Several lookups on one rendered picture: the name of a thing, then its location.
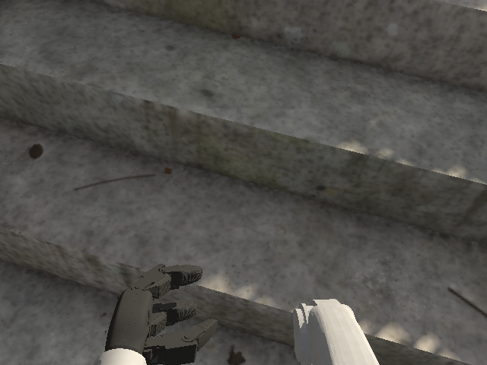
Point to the left robot forearm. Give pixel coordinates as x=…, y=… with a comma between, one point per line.
x=120, y=356

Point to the robot right thigh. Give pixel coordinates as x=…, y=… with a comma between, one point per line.
x=327, y=333

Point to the robot left hand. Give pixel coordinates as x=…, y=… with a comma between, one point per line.
x=136, y=318

